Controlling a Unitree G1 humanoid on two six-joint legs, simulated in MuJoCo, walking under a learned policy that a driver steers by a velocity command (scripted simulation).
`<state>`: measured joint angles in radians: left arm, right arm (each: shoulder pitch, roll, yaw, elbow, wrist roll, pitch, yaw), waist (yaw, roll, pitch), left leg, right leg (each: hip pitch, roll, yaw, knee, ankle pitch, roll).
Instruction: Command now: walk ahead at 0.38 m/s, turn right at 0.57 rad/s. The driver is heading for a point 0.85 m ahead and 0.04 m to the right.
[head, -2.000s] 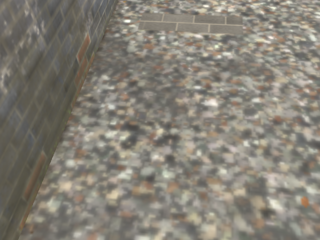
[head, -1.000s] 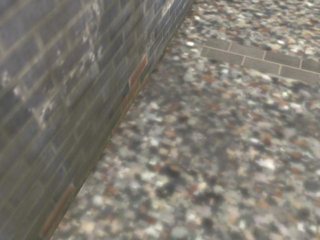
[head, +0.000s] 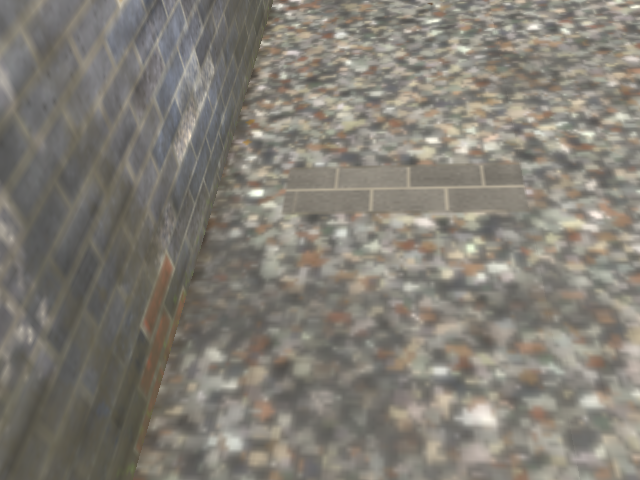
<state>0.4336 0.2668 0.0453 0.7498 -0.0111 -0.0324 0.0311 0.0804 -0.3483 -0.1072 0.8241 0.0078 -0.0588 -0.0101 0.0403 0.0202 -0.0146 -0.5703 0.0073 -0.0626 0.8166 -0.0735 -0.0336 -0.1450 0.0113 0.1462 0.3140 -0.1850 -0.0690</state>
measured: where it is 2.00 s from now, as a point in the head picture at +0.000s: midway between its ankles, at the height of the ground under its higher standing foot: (469, 343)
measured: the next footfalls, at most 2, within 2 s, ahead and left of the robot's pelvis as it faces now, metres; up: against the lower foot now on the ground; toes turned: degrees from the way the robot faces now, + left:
left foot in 0.28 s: +0.25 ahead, +0.15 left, +0.00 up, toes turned -15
right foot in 0.74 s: +0.49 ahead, -0.20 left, +0.00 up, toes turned -23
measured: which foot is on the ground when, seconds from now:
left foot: up 0.00-0.26, down 0.28-0.76, up 0.78-1.00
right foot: down 0.00-0.28, up 0.30-0.72, down 0.74-1.00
